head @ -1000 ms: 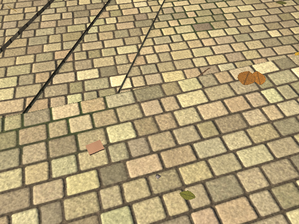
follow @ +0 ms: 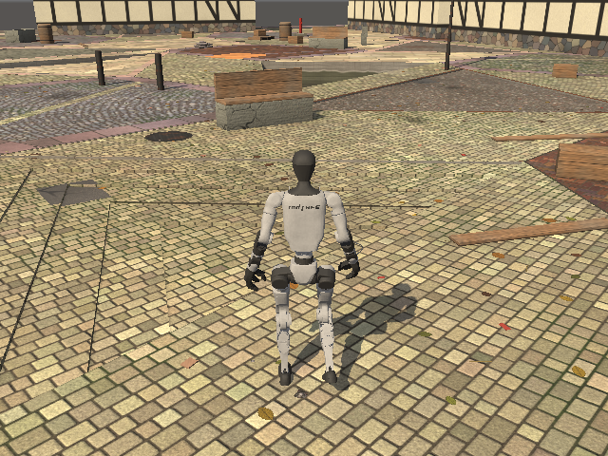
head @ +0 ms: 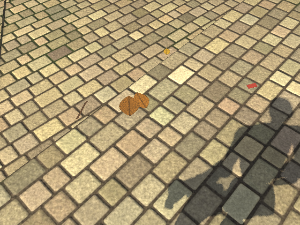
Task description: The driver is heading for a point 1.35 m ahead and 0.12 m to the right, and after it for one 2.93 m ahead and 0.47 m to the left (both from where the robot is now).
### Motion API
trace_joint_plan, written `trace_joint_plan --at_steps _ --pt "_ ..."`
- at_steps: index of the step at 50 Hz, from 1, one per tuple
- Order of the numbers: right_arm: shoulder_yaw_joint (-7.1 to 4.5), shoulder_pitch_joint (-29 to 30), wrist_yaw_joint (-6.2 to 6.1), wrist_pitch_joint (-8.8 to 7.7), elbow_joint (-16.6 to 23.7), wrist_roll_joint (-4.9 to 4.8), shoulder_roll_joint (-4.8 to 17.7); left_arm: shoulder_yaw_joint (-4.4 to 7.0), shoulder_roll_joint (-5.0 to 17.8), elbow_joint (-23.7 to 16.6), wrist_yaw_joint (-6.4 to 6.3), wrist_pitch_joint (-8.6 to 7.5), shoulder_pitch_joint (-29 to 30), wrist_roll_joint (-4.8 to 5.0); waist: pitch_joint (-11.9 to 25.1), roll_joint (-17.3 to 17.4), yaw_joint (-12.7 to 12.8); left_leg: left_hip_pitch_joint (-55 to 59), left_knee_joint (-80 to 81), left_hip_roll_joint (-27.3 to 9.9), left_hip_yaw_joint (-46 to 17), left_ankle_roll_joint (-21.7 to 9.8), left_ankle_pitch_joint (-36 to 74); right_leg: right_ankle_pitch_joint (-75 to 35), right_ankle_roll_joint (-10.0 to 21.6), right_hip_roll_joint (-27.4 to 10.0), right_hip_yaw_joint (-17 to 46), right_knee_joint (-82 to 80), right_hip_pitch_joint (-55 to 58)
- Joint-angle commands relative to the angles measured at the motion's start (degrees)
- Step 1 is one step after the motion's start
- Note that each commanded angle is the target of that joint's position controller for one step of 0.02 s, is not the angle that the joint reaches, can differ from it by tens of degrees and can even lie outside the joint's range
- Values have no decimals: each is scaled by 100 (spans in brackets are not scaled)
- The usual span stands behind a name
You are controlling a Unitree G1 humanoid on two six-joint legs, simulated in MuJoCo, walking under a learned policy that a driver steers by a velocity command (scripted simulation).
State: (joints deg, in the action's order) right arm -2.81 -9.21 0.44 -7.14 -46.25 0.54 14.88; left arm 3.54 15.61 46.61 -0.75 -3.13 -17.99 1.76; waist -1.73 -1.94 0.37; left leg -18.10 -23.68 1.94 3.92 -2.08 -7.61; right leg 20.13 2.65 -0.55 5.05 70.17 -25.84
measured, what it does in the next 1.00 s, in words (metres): walks ahead: right foot, then left foot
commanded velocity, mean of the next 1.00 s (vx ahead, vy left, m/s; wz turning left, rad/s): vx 0.50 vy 0.00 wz -0.18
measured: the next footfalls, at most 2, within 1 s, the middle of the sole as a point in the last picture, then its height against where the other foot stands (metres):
right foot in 0.38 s outside the picture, level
left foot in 0.96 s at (170, 172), level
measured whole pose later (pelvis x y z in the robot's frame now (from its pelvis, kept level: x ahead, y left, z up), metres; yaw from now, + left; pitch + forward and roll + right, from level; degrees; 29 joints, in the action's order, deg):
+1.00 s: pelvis +0.56 -0.12 -0.03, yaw -6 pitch +3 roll +0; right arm -2.9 -6.0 3.5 -4.4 -40.6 -1.0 15.4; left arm 3.2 15.9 46.7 -1.4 -3.2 -18.6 -0.3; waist -1.6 0.6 1.3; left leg -31.4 -36.0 2.7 3.1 -6.6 -7.6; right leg 27.3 0.2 -1.0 -5.7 47.0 -4.0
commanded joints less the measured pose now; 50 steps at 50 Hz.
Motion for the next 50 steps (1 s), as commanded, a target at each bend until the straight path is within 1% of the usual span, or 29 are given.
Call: trace_joint_plan --at_steps 1,3,5,7,10,14,16,17,18,19,20,21,22,23,24,25,26,28,31,36,39,42,43,45,46,47,48,49,50 --pt "-136 -146 23 -91 132 -6 479 77 183 -458 30 34 -196 28 269 624 10 913 1493 -1635 -1463 -958 218 -349 -22 -694 168 -10 -1018" --pt "-198 -205 29 -125 33 -45 638 60 149 -663 24 89 86 -17 98 525 7 864 1649 -1708 -1109 -1051 595 -588 -68 -786 159 -332 -1342" --pt "-247 -291 14 -103 -29 -30 780 51 178 -819 41 83 328 -50 62 432 -33 1013 1690 -1745 -776 -1083 893 -1038 -129 -818 173 -772 -1608" --pt "-266 -319 -2 -58 -54 -25 871 36 189 -925 108 40 580 -32 40 433 -107 1169 1658 -1658 -362 -990 1131 -1639 -129 -795 76 -1407 -1632" --pt "-273 -482 -30 24 -93 -58 990 -14 128 -1151 243 -16 1234 -45 -82 416 -362 1326 1538 -1575 137 -825 1159 -2261 -88 -681 -318 -2387 -1436" --pt "-323 -768 -42 169 -192 -170 1199 -14 190 -1511 378 13 1787 -18 -271 491 -511 1947 1306 -1823 340 -653 1158 -1779 81 -551 -625 -3061 -1433" --pt "-362 -733 -63 256 -189 -208 1329 54 329 -1611 412 33 1696 -36 -161 612 -343 2196 794 -1890 524 -533 2363 -1170 278 -298 -878 -3247 -1062" --pt "-386 -689 -86 297 -165 -218 1410 130 466 -1584 406 51 1396 -52 77 730 -130 2232 224 -1857 656 -462 3392 -898 403 -53 -1069 -3294 -554" --pt "-375 -631 -108 350 -156 -232 1403 262 652 -1393 385 55 622 -60 488 661 338 2013 -831 -1705 835 -355 4112 -1056 584 267 -1222 -3653 526" --pt "-283 -738 -134 350 -125 -168 1187 474 1036 -1081 291 80 -462 -52 1054 378 810 1020 -2286 -1471 902 -150 3595 -1322 815 312 -904 -3780 2290" --pt "-24 -1219 -57 246 148 89 419 604 1766 -1027 185 85 -788 -44 1539 -1251 430 -1524 -4534 -716 831 200 -1069 -1205 1594 -1351 1845 -3964 4416" --pt "23 -1153 36 0 187 -70 540 491 1584 -1162 218 -2 -979 -62 2669 -1166 512 -2437 -5617 -149 -541 204 -2691 -383 2256 -2151 4305 -5137 5039" --pt "-131 -480 84 -85 272 -352 1026 362 1149 -1038 278 -70 -892 -131 1968 -468 697 -2965 -5789 -451 -800 96 -2157 -655 1831 -1961 3496 -5299 4640" --pt "-95 -252 73 -116 367 -355 940 309 1011 -1051 284 -102 -508 -113 1296 -335 493 -2957 -5408 -695 -713 18 -1635 -1176 1608 -1769 2611 -5246 3762" --pt "-93 -198 18 -87 288 -223 892 230 780 -1126 281 -111 -1 -106 920 55 249 -2602 -5006 -954 -701 37 -1231 -1749 1404 -1513 1915 -5257 2885" --pt "-127 -315 0 -15 239 -149 895 162 596 -1183 280 -129 305 -149 750 -23 17 -2155 -4668 -1110 -751 59 -978 -2158 1302 -1291 1461 -5399 2252" --pt "-135 -469 11 71 195 -140 852 142 547 -1193 276 -157 418 -178 716 -108 -120 -1833 -4516 -1162 -759 91 -803 -2259 1268 -1172 1259 -5581 1907" --pt "-126 -633 7 208 112 -123 686 152 601 -1091 254 -247 403 -166 641 -70 -233 -1727 -4234 -1134 -674 197 -516 -2722 1303 -1095 822 -5822 1672" --pt "-102 -236 -14 301 199 -108 560 168 652 -860 173 -306 148 -199 304 -51 -106 -2235 -3562 -1133 -690 317 288 -3001 1191 -1052 279 -6052 1759" --pt "-55 421 87 254 366 -177 405 160 714 -594 83 -309 -51 -239 -51 -126 217 -2318 -2006 -835 -679 209 1627 -2494 826 -989 -414 -6277 2073" --pt "-21 796 177 231 552 -189 346 180 757 -398 60 -294 -213 -219 -284 -83 390 -2510 -1435 -691 -634 88 1649 -2548 770 -1181 -640 -6271 2571" --pt "12 1061 323 199 775 -171 285 199 782 -250 23 -202 -309 -176 -368 -43 468 -2763 -1135 -597 -460 -66 1180 -3082 724 -1393 -799 -5937 3190" --pt "12 1085 372 190 845 -168 291 209 816 -232 2 -162 -280 -161 -342 -71 435 -2729 -1081 -545 -357 -136 912 -3479 680 -1447 -852 -5763 3333" --pt "-41 864 419 200 918 -166 406 240 969 -280 -62 -79 -100 -148 -49 -261 225 -2143 -1055 -247 13 -333 303 -5309 532 -1428 -1049 -5135 3441" --pt "-109 544 412 224 891 -163 534 258 1058 -304 -102 -34 -60 -141 241 -406 42 -1622 -1122 -16 208 -451 16 -6359 448 -1390 -1137 -4594 3463" --pt "-230 -163 386 241 761 -168 760 260 1116 -328 -136 15 32 -142 643 -406 -356 -658 -994 217 302 -610 28 -6887 325 -1269 -1276 -3627 3240" --pt "-395 -1038 302 262 599 -159 1101 233 1104 -386 -168 4 88 -128 1118 -179 -840 911 -731 139 -116 -865 435 -6177 112 -1044 -1371 -2245 2313" --pt "-551 -1640 184 291 558 -120 1724 42 512 -609 -111 -122 -410 -281 1876 1143 -666 3173 -754 -1373 -2599 -1731 585 -2326 -254 -262 -1325 52 64" --pt "-484 -1650 209 243 604 -172 1616 -91 321 -685 13 -343 -527 -273 2714 1502 -516 4333 215 -2163 -5281 -2469 -108 1322 -349 602 -115 1271 -1395"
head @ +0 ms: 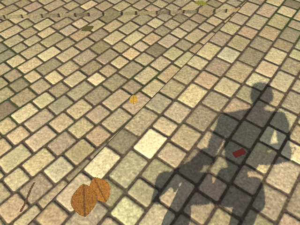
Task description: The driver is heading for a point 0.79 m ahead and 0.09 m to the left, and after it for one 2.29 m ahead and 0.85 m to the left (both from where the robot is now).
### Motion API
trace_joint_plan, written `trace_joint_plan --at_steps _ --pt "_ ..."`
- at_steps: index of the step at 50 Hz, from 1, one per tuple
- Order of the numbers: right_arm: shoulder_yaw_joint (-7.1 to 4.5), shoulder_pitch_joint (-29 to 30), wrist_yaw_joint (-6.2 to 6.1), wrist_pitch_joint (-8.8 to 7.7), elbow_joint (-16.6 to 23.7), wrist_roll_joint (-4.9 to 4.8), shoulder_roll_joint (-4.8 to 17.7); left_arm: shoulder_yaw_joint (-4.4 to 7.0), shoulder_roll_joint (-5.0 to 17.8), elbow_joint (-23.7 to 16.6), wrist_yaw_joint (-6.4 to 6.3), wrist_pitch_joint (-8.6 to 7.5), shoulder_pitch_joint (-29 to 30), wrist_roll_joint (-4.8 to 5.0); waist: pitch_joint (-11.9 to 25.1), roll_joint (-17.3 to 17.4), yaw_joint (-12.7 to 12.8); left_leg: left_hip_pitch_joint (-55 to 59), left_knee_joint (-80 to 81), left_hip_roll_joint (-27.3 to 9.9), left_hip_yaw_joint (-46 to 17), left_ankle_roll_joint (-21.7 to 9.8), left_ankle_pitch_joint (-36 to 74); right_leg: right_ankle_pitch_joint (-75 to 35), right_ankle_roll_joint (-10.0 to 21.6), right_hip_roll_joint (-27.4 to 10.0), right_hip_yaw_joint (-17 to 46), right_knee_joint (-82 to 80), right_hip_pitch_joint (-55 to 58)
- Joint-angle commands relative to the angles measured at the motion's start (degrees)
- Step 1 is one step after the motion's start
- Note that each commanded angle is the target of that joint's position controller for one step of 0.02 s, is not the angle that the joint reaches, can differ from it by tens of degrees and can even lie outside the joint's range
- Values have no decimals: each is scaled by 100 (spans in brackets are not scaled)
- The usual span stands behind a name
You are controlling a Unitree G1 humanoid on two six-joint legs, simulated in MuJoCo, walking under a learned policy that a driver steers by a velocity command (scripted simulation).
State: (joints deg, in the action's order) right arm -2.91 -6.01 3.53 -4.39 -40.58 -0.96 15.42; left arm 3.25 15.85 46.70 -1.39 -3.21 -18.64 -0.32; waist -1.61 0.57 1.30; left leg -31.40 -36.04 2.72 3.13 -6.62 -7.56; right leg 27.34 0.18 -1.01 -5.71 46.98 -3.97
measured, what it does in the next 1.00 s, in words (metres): walks ahead, turning left: right foot, then left foot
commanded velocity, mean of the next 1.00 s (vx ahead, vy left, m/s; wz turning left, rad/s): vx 0.50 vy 0.00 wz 0.31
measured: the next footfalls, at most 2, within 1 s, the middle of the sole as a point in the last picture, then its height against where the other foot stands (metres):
right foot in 0.44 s outside the picture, level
left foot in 0.92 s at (109, 186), level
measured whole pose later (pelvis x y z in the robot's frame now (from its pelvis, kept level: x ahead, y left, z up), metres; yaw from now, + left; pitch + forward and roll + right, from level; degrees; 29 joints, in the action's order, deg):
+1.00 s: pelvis +0.52 +0.10 +0.01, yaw +18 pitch +3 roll -1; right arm -2.3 -5.0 2.4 -4.6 -34.7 -0.4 13.7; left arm 2.1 16.5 50.1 0.1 -3.0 -23.4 1.4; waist -0.7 -0.6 3.7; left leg -26.5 -33.4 0.4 1.7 -3.1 -9.8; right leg 28.1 0.7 0.1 3.5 55.5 -13.6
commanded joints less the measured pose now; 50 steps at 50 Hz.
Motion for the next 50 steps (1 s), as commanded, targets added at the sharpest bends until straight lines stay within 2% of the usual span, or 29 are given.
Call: trace_joint_plan --at_steps 1,2,3,4,5,8,10,13,17,20,21,22,23,24,25,26,27,28,31,35,39,42,44,45,46,47,48,49,50 --pt "-395 -1882 -125 -22 49 2 1187 47 733 -820 175 -489 151 159 2193 716 -859 5400 1663 -2032 -4507 -1600 -505 218 48 218 1444 3738 -4160" --pt "-341 -1525 -147 -17 111 -26 987 23 739 -964 195 -558 536 222 1414 277 -724 4479 1738 -1823 -3679 -1336 -310 -307 136 -43 1318 3282 -4225" --pt "-293 -1127 -148 -2 213 -41 858 32 694 -985 152 -570 695 111 873 -212 -457 3501 1836 -1584 -3110 -1171 248 -582 116 -255 1193 2742 -4006" --pt "-234 -857 -162 5 314 -6 687 91 758 -987 111 -519 660 2 617 -203 -238 2820 1984 -1390 -2719 -1095 749 -776 61 -415 1157 2338 -3635" --pt "-217 -737 -176 12 402 44 653 114 743 -1008 106 -437 534 -28 532 -8 -77 2376 2125 -1259 -2567 -1100 1001 -876 -2 -477 1148 2153 -3337" --pt "-270 -755 -245 -31 382 42 820 79 541 -1029 36 -260 433 -87 414 130 39 1692 2254 -1034 -2026 -1116 1793 -1192 -276 -480 938 1449 -3122" --pt "-301 -878 -319 -7 329 7 929 30 423 -1146 6 -235 836 -100 314 204 -82 1499 2232 -854 -1771 -973 1815 -1846 -405 -391 852 688 -3137" --pt "-292 -1102 -377 83 268 -52 901 -36 265 -1251 53 -274 1458 -52 350 418 -375 1500 1981 -586 -1619 -669 1377 -2884 -417 -109 810 -665 -2773" --pt "-295 -1403 -407 184 214 -88 928 26 450 -1386 185 -377 1932 57 366 522 -561 1989 1588 -834 -2302 -583 679 -2918 -333 129 930 -1569 -2503" --pt "-289 -1283 -425 212 236 -41 874 151 673 -1290 238 -472 1500 81 405 734 -270 2368 1134 -1029 -2725 -437 589 -2496 -48 119 912 -1972 -1980" --pt "-246 -1233 -416 208 261 -19 741 211 753 -1163 222 -500 1051 29 586 735 -42 2349 735 -834 -2612 -311 946 -2529 121 121 813 -2199 -1332" --pt "-143 -1205 -393 182 332 24 472 281 964 -1100 189 -532 385 -75 1179 469 264 1994 -368 -561 -2270 -106 821 -2481 466 -505 1349 -2073 -162" --pt "-35 -1947 -402 133 380 -11 126 411 1464 -954 172 -502 -366 -177 1991 -871 175 345 -2314 223 -1534 337 -676 -2087 1367 -1707 3340 -2099 1861" --pt "-28 -2211 -396 93 324 -118 308 425 1332 -682 238 -440 -778 -10 2026 -1947 217 -978 -3448 308 -1338 497 -2669 -555 1833 -2307 5216 -2819 2244" --pt "-150 -1670 -387 91 339 -147 805 295 865 -765 233 -426 -531 98 1145 -1108 360 -1460 -3877 8 -1508 487 -2322 317 1589 -2083 4802 -2999 1625" --pt "-160 -1092 -386 115 477 -86 838 222 689 -813 219 -370 -219 67 595 -625 351 -1501 -3885 -208 -1281 475 -1833 114 1352 -1823 3986 -3045 948" --pt "-146 -770 -372 111 585 2 752 161 584 -815 221 -340 15 30 198 -408 253 -1405 -3570 -358 -1160 463 -1497 -460 1287 -1569 3410 -3195 279" --pt "-156 -738 -350 105 615 34 668 109 479 -796 214 -334 154 12 71 -495 95 -1174 -3218 -551 -1108 463 -1230 -941 1235 -1367 3007 -3330 -113" --pt "-99 -914 -299 119 557 30 382 77 472 -648 224 -354 162 34 160 -735 -87 -708 -2559 -706 -778 545 -962 -2037 1277 -1095 2275 -3547 -505" --pt "23 -232 -276 65 720 69 151 148 793 -407 185 -288 -30 78 135 -523 101 -609 -1133 -770 -559 632 12 -2814 1276 -1068 1663 -3674 -469" --pt "29 363 -207 19 843 9 148 138 895 -159 195 -195 -382 146 15 -551 341 -127 -67 -573 -366 634 809 -2742 1116 -1020 1334 -3579 -441" --pt "-10 722 -140 -17 1059 -37 209 134 936 3 179 -92 -562 164 -132 -588 367 -189 335 -503 -368 463 529 -2921 1012 -1228 1458 -3356 -22" --pt "-92 492 -78 -71 1073 -28 340 163 1045 78 124 -5 -547 181 -27 -606 147 250 586 -402 -334 300 399 -3336 882 -1291 1460 -3079 175" --pt "-160 92 -83 -79 959 -2 434 163 1069 56 100 20 -408 189 171 -592 -122 859 774 -282 -199 199 464 -3911 794 -1172 1304 -2697 141" --pt "-283 -652 -126 -68 740 44 650 124 976 38 82 31 -385 167 630 -451 -459 1929 794 -299 -220 24 603 -4438 650 -896 1050 -1824 -102" --pt "-404 -1686 -190 -58 600 135 1080 7 718 -140 70 17 -361 43 1477 271 -848 3615 688 -1385 -1419 -368 991 -3130 427 -517 780 -27 -1204" --pt "-468 -1963 -159 -18 549 89 1435 -199 63 -149 126 -81 -1186 51 2279 1741 -583 5362 1211 -2582 -3779 -1213 -275 321 88 313 706 1961 -3275" --pt "-373 -2165 -144 7 460 29 969 -42 613 -22 169 -141 -998 184 2138 1226 -785 5144 1657 -2554 -4302 -1131 -1367 525 133 145 1384 2727 -3949" --pt "-293 -1890 -153 -6 439 36 774 78 912 -199 183 -163 -393 316 1269 822 -781 4442 1770 -2410 -3501 -888 -1368 45 166 -41 1364 2935 -4259"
